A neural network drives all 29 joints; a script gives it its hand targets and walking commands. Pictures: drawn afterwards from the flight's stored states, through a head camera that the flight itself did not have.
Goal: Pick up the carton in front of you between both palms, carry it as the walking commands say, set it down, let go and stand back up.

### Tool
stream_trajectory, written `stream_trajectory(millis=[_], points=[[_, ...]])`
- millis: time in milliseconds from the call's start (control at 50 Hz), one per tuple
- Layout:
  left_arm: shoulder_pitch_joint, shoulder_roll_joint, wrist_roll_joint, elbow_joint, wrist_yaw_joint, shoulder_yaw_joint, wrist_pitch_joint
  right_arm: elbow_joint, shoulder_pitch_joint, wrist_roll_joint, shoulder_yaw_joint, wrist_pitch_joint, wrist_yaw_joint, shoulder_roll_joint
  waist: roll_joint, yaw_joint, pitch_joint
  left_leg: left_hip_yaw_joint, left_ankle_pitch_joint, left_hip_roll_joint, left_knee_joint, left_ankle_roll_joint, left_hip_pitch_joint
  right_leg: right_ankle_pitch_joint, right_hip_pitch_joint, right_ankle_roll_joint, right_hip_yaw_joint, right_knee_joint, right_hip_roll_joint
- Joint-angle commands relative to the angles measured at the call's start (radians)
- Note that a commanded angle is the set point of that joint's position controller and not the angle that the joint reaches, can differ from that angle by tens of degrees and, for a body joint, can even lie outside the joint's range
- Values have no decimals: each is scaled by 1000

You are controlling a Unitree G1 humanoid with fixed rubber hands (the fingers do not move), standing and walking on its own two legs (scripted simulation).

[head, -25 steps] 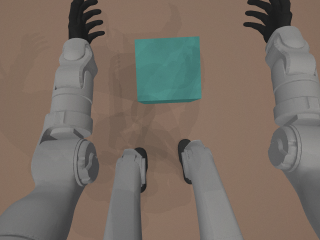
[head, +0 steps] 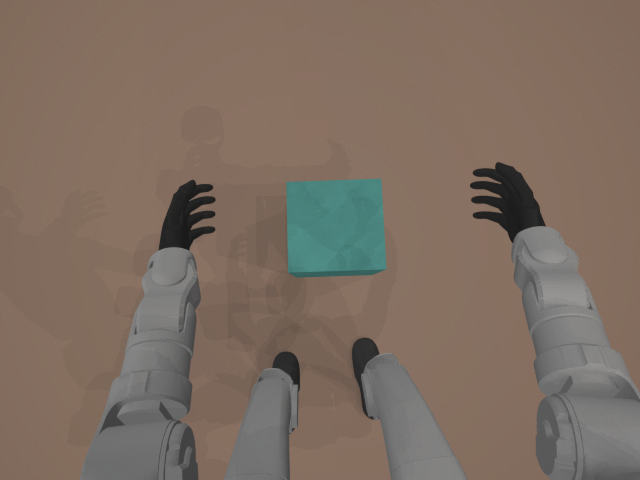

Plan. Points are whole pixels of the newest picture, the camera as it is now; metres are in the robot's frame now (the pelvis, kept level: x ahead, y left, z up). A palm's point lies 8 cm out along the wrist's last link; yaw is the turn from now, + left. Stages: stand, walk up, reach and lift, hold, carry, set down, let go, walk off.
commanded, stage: let go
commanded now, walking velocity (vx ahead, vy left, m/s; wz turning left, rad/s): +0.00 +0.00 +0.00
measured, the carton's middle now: (334, 233) +0.45 -0.04 -0.58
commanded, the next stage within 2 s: stand in 0.96 s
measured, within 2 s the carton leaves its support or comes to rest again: neither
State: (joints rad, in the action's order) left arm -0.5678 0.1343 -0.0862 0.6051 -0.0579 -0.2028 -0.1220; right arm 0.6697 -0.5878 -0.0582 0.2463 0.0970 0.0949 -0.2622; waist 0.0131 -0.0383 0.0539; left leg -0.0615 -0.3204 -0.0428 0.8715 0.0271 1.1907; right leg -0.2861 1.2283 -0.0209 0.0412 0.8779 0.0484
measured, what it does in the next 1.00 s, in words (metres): rises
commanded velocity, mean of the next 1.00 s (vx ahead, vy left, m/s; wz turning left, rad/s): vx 0.00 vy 0.00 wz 0.00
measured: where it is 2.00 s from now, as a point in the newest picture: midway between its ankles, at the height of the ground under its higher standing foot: (328, 399)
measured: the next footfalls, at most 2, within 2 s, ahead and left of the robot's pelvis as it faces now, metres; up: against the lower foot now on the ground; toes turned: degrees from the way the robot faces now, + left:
none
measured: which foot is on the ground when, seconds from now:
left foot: down 0.00-1.00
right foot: down 0.00-1.00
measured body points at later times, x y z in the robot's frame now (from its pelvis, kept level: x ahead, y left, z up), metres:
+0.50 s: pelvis +0.05 +0.02 +0.07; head +0.11 +0.02 +0.52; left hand +0.24 +0.25 -0.02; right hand +0.23 -0.22 -0.01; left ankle +0.02 +0.13 -0.67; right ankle +0.04 -0.10 -0.67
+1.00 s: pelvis +0.05 +0.02 +0.07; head +0.06 +0.02 +0.52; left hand +0.22 +0.26 -0.01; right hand +0.22 -0.22 +0.00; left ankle +0.02 +0.13 -0.67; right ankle +0.04 -0.10 -0.67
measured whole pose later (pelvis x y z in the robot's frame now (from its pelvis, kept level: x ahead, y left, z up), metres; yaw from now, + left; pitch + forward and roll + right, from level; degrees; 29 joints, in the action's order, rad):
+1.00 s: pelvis +0.05 +0.02 +0.07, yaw -1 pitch -4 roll +0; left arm 0.21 0.22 -0.02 0.49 0.03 -0.03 -0.10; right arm 0.44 0.21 -0.03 0.04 0.15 0.03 -0.23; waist 0.01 0.00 -0.08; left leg -0.05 -0.31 -0.03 0.47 -0.01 0.09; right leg -0.27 0.12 0.00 0.05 0.46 0.03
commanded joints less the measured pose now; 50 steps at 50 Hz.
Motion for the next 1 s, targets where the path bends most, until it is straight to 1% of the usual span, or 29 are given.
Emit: stream_trajectory(millis=[0, 80, 160, 280, 400, 460, 560, 680, 820, 900, 920, 940, 960, 980], points=[[-10, 83, 12, -115, 18, 9, 52, -125, -9, 28, -14, -46, 1, -85, -55, -5, 776, 63, 277, -27, -92, 10, -262, 579, -808, 38, 19, -54, -28], [168, 78, 18, -90, 35, 27, 85, -122, 172, 45, -38, -77, -3, -58, -51, 6, 701, 58, 305, -20, -149, 8, -337, 615, -868, 40, 29, -104, -34], [317, 88, 26, -99, 48, 44, 116, -142, 339, 51, -62, -106, -12, -48, -38, 9, 605, 49, 321, -11, -214, 4, -456, 592, -911, 40, 29, -172, -35], [505, 111, 58, -159, 70, 83, 144, -212, 545, 63, -108, -132, -24, -42, -19, 14, 408, 35, 314, 5, -322, -2, -707, 443, -954, 40, 10, -298, -28], [676, 130, 82, -218, 91, 120, 145, -276, 707, 69, -152, -126, -28, -37, 1, 22, 209, 27, 319, 14, -442, -8, -938, 325, -1038, 42, -17, -422, -13], [717, 136, 85, -237, 98, 131, 129, -296, 741, 69, -166, -108, -27, -41, 16, 30, 106, 27, 294, 21, -489, -6, -986, 270, -1070, 38, -24, -464, -7], [746, 152, 89, -259, 114, 142, 75, -324, 766, 62, -174, -50, -20, -49, 18, 35, -42, 27, 202, 31, -537, -10, -1001, 179, -1125, 33, -36, -493, -1], [737, 155, 83, -267, 125, 142, 15, -334, 755, 42, -167, 15, -15, -54, 10, 34, -130, 27, 152, 37, -545, -14, -1007, 140, -1168, 32, -44, -485, 2], [747, 160, 72, -274, 125, 133, -8, -342, 768, 35, -165, 37, -18, -46, 1, 35, -115, 34, 247, 24, -519, -14, -1066, 219, -1198, 33, -36, -481, 0], [744, 164, 68, -275, 127, 130, -8, -348, 760, 38, -168, 37, -20, -43, -2, 39, -103, 38, 276, 18, -511, -16, -1082, 251, -1207, 36, -29, -481, -3], [794, 174, 86, -219, 107, 126, 24, -397, 730, 21, -169, 90, -49, -80, -35, 43, -43, 32, 352, 19, -477, -16, -1130, 244, -1193, 41, -40, -451, 25], [786, 168, 78, -235, 98, 128, 32, -394, 753, 24, -174, 101, -60, -71, -10, 46, -57, 36, 370, 14, -469, -11, -1121, 243, -1177, 39, -42, -451, 20], [741, 295, 45, -114, 56, 107, 56, -243, 719, 29, -148, 27, -101, -164, 14, 49, -86, 10, 258, 62, -421, 4, -981, 235, -1059, 54, 7, -454, -71], [756, 299, 45, -102, 42, 109, 70, -231, 755, 25, -148, -7, -111, -162, 1, 35, -63, 0, 199, 63, -419, -4, -1000, 214, -1046, 40, 28, -455, -83]])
